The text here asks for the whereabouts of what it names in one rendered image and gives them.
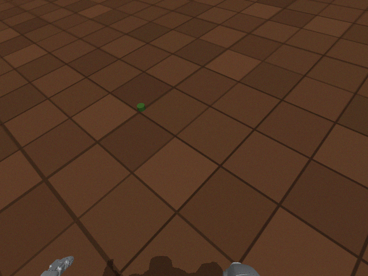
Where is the tin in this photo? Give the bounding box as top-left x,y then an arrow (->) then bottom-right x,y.
137,103 -> 145,112

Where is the left robot hand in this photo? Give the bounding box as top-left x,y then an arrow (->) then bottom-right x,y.
40,256 -> 74,276

